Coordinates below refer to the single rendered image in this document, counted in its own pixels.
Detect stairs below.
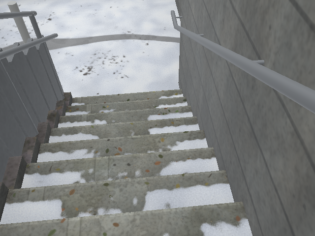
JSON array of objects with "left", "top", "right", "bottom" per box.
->
[{"left": 0, "top": 89, "right": 253, "bottom": 236}]

